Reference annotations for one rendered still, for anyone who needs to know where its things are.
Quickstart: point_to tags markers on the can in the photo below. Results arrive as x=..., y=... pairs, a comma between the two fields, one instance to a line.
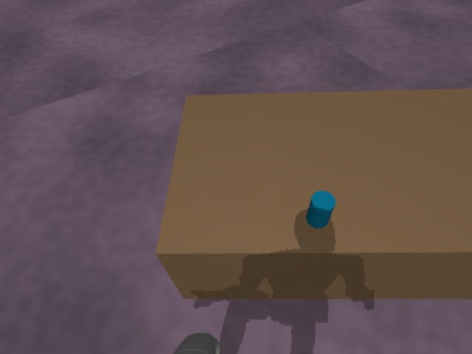
x=321, y=206

